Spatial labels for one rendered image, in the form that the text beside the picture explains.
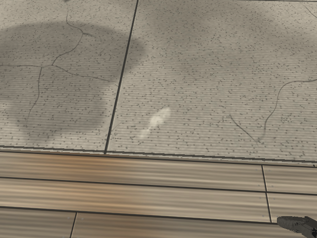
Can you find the right robot hand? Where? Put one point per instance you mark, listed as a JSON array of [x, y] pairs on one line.
[[304, 225]]

